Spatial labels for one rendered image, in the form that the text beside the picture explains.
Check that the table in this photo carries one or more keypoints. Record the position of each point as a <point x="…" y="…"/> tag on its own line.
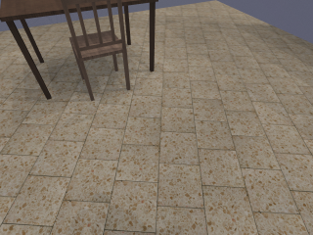
<point x="13" y="10"/>

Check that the chair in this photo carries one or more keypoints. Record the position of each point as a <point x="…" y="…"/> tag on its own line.
<point x="97" y="45"/>

